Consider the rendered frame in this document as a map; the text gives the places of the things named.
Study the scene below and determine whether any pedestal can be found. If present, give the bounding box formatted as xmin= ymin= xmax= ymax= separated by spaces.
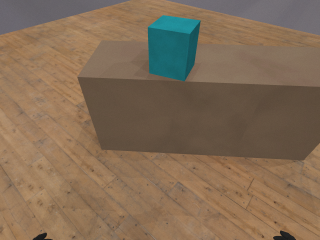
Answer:
xmin=77 ymin=40 xmax=320 ymax=161

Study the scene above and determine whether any carton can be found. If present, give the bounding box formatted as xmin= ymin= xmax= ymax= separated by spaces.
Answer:
xmin=147 ymin=15 xmax=201 ymax=81

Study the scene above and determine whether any robot right hand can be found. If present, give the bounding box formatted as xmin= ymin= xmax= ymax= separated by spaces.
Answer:
xmin=273 ymin=230 xmax=296 ymax=240

